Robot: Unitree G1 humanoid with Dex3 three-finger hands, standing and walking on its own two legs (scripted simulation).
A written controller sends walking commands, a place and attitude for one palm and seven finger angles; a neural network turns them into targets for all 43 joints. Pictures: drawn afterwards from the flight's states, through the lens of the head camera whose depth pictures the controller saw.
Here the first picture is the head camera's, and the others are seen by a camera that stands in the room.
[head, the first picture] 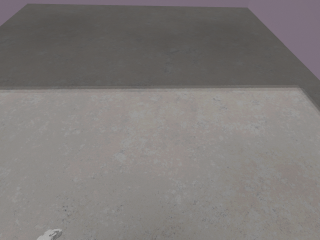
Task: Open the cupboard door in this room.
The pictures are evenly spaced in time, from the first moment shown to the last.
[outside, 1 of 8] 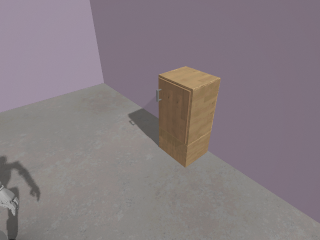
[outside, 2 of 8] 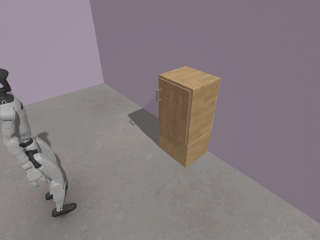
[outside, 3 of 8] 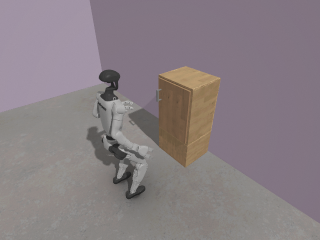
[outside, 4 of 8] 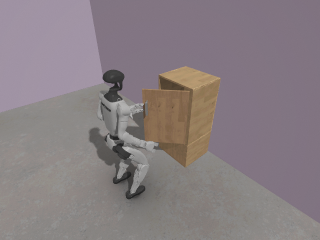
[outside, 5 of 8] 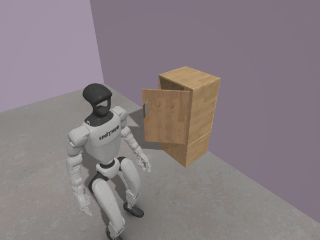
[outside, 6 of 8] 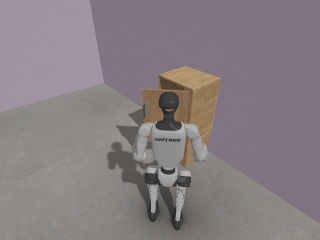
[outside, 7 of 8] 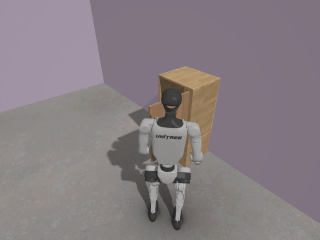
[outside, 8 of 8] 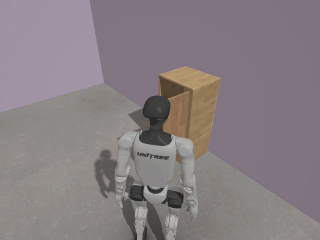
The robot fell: no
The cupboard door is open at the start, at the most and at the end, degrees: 0 87 87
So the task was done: yes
